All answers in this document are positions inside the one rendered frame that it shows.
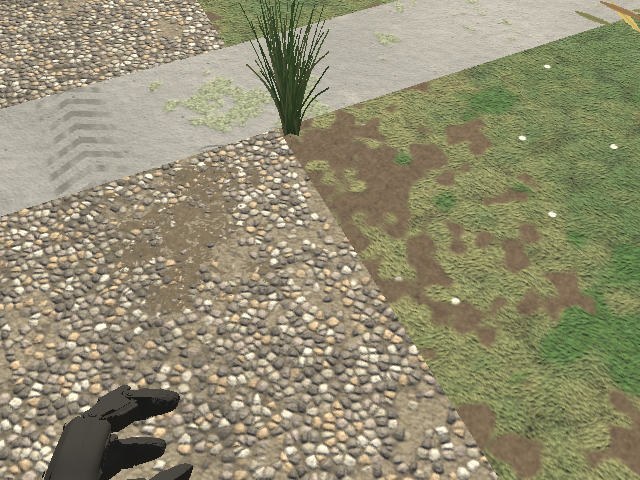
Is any robot left hand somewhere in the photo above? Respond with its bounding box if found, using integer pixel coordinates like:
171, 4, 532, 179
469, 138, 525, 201
42, 385, 193, 480

